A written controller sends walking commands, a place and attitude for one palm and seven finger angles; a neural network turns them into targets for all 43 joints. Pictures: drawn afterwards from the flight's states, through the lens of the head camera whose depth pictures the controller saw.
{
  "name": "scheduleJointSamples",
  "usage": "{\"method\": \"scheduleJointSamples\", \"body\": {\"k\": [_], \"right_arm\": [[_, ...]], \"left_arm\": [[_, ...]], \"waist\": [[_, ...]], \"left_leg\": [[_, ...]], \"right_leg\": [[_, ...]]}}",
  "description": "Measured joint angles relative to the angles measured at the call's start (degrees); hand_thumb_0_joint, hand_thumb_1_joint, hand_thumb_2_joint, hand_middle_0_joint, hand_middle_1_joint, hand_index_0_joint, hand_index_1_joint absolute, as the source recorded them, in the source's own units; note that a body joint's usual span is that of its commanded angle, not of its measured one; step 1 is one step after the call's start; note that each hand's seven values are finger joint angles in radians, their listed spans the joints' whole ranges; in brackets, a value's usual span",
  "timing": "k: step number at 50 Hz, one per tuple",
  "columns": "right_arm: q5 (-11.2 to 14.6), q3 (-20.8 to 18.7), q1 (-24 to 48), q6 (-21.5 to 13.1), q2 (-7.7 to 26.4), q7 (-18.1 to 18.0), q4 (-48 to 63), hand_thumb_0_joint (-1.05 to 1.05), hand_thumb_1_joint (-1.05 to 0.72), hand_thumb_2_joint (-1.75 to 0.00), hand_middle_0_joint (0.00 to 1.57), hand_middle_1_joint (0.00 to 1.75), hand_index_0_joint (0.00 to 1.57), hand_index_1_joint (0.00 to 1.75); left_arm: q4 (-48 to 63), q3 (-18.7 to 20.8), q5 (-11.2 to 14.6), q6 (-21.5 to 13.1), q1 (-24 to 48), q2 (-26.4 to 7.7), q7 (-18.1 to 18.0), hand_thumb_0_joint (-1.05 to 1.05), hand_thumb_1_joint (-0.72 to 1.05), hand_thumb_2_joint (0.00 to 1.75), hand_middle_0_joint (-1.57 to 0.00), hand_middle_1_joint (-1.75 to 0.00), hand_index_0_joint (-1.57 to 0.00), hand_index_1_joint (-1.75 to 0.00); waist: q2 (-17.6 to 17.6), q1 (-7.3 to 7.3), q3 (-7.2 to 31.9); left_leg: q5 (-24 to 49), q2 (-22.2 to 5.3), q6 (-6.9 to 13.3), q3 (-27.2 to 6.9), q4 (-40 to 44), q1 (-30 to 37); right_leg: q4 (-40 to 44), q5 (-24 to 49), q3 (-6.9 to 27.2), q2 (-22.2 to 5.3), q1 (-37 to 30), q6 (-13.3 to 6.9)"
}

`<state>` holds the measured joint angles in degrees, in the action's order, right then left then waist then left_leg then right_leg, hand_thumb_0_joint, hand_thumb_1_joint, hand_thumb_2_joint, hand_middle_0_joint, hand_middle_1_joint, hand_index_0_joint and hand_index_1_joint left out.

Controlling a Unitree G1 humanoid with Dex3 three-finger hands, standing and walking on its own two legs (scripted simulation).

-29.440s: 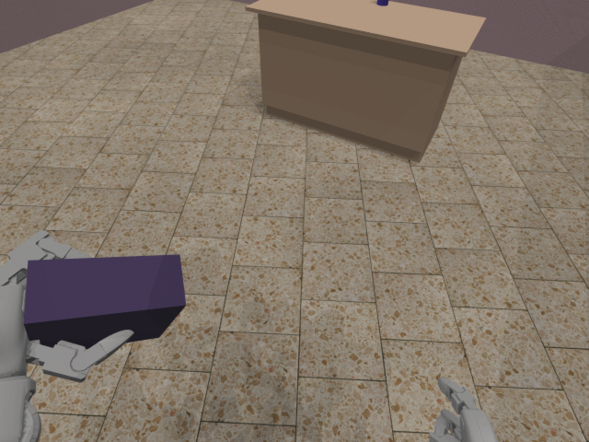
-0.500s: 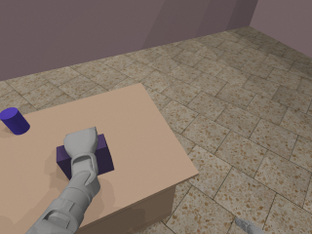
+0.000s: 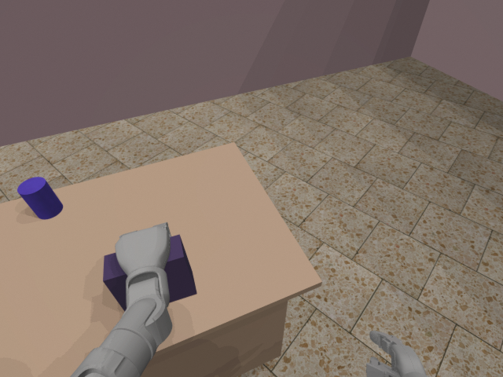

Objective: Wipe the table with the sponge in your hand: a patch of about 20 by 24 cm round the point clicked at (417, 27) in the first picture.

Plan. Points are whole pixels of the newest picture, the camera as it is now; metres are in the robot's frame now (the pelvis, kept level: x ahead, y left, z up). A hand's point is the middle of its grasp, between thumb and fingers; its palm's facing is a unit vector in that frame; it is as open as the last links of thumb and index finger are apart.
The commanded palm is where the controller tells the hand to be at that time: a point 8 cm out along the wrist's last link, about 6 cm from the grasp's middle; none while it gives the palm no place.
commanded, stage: wipe back along the middle lane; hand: left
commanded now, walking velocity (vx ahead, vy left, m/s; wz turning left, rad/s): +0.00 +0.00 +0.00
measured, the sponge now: (156, 282) +0.30 +0.22 -0.06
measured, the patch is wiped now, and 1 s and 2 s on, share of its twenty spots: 0.50 0.55 0.60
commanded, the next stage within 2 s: slide across to the third lane in 1.04 s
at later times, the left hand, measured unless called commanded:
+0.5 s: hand (156, 278) +0.28 +0.21 -0.01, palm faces -0.06 -0.04 -1.00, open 9.8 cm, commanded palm +0.24 +0.18 +0.01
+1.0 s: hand (157, 280) +0.28 +0.20 -0.01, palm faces -0.06 -0.03 -1.00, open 9.8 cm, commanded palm +0.24 +0.18 +0.01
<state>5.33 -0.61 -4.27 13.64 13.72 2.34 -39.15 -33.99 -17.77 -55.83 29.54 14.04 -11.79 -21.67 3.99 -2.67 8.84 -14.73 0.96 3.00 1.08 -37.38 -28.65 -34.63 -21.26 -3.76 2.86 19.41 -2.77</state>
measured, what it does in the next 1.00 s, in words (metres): stands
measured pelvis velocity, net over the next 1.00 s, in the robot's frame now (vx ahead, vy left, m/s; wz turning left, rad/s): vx -0.01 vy -0.02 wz -0.01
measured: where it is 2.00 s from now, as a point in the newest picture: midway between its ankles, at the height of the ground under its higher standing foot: outside the picture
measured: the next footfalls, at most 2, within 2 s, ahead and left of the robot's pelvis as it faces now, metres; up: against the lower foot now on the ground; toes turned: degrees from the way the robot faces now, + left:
none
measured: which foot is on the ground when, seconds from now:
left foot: down 0.00-1.00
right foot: down 0.00-1.00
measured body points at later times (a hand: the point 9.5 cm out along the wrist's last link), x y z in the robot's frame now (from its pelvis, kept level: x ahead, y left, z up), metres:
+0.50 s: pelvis +0.00 -0.01 +0.00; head -0.02 -0.04 +0.45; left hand +0.28 +0.20 +0.04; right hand +0.21 -0.24 -0.10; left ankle +0.04 +0.08 -0.72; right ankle -0.04 -0.09 -0.72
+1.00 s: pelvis -0.01 -0.02 +0.00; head -0.02 -0.05 +0.45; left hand +0.28 +0.20 +0.04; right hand +0.19 -0.25 -0.11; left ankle +0.04 +0.08 -0.72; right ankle -0.04 -0.09 -0.72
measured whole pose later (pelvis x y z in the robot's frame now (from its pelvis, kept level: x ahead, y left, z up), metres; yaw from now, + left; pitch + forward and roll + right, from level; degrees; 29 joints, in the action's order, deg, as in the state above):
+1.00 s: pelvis -0.01 -0.02 +0.00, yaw +0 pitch +5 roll -1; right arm 5.3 -1.4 -4.7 12.2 14.7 1.8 -39.3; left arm -29.8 -16.9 -56.5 28.9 8.8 -12.3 -21.3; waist 4.3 -2.9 8.7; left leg -14.5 0.1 1.5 1.0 -37.7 -28.4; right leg -36.6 -21.8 -3.7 3.7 20.0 -4.3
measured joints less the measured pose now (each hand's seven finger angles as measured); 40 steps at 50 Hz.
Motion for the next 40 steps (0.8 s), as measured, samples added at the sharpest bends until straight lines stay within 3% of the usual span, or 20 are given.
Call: {"method": "scheduleJointSamples", "body": {"k": [11, 40], "right_arm": [[0.1, -0.3, 0.8, 0.1, 0.8, 0.6, 0.7, 0.01, -0.9, -0.9, 0.2, 0.3, 0.2, 0.3], [-0.1, -0.6, -0.3, -1.1, 0.9, -0.6, -0.5, 0.01, -0.9, -0.9, 0.2, 0.3, 0.2, 0.3]], "left_arm": [[6.8, -1.7, -0.7, 0.5, -6.3, -0.1, 0.2, 0.01, -0.45, 1.05, -0.72, -1.39, -0.72, -1.4], [4.3, 0.8, -0.5, -0.8, -5.3, -0.6, 0.6, 0.01, -0.45, 1.05, -0.72, -1.4, -0.72, -1.4]], "waist": [[0.3, -0.57, -0.1], [0.3, -0.27, -0.2]], "left_leg": [[-0.2, -0.1, -0.3, 0.2, 0.2, 1.6], [0.3, -0.9, -1.4, 0.0, -0.1, 0.5]], "right_leg": [[-0.3, -0.4, 0.2, 0.1, -1.3, -0.3], [-1.7, -0.4, 0.1, 0.8, 0.4, -1.4]]}}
